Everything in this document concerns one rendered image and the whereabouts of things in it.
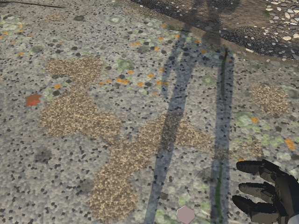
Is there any robot right forearm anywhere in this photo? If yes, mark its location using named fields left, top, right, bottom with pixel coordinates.
left=288, top=214, right=299, bottom=224

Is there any right robot hand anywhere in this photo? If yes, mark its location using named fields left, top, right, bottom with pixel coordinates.
left=232, top=159, right=299, bottom=224

